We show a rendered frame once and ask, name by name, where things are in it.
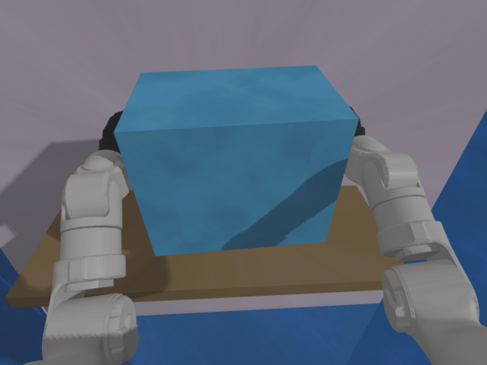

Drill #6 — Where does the robot left upper arm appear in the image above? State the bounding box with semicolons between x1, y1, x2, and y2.
23;293;139;365

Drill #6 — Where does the robot right upper arm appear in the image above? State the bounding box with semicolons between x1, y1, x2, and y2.
382;259;487;365

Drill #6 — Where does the carton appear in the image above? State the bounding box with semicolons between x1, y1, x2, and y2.
113;65;359;256

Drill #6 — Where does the robot left forearm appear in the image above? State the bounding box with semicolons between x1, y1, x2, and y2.
42;150;129;360

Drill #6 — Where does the right robot hand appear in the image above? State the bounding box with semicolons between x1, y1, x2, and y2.
349;106;365;136

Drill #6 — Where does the left robot hand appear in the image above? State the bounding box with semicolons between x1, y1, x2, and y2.
99;111;123;153

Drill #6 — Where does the robot right forearm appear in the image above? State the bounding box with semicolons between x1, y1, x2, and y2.
345;135;479;319

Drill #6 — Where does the table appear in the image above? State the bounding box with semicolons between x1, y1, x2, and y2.
5;186;404;312

